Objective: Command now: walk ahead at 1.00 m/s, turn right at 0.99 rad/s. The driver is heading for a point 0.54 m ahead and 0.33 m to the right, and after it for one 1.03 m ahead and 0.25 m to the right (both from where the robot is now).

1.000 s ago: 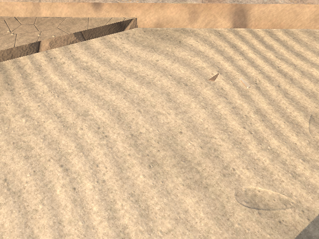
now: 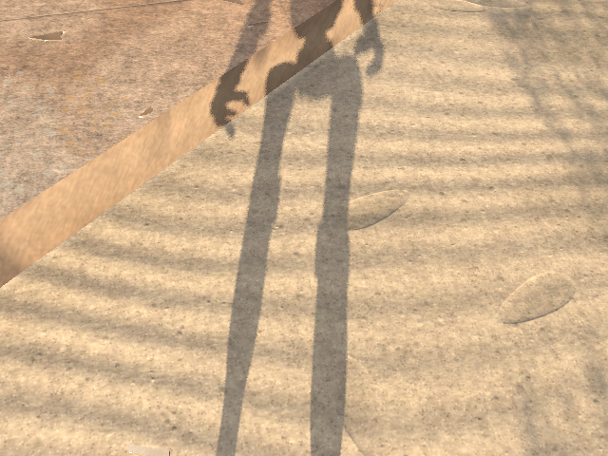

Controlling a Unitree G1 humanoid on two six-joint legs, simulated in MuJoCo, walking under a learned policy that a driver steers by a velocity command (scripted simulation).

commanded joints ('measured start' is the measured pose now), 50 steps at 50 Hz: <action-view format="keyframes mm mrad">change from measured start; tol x32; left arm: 1 -91 141 35 -104 -6 -60 4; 28 -507 1 -54 -300 19 12 -102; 34 74 166 31 -73 31 -8 -28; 50 50 97 6 50 -34 -124 -9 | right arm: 1 -18 -149 -37 -88 -3 26 4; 8 -133 -170 -38 -107 47 15 17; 12 457 -379 -119 13 -9 -6 -43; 50 -162 -105 -23 -28 43 11 59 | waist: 1 -65 89 55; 11 -227 43 -266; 13 -100 495 -418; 16 -83 77 -97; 28 -36 36 122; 36 122 -76 -411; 50 18 37 119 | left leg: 1 -21 31 54 -240 60 -30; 7 259 -58 75 -677 460 7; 11 800 -35 28 -702 87 52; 13 978 390 -874 -1057 -467 160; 14 820 329 -729 -1059 -555 172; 28 502 104 351 -1194 785 73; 32 630 174 355 -775 1523 106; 34 339 90 346 -151 940 122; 35 -81 -80 289 252 -78 70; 50 99 -20 187 -696 650 119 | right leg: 1 -163 -275 409 -339 144 -172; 10 26 -215 371 116 618 25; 11 -120 -170 321 410 531 52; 12 -377 -78 219 760 -221 61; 14 -595 -191 111 946 -102 62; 27 -471 -291 -105 371 260 59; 33 199 -109 -114 117 61 -61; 35 704 -501 550 1 -86 -171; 41 83 -386 351 -319 77 -106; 50 81 -329 87 -513 585 -17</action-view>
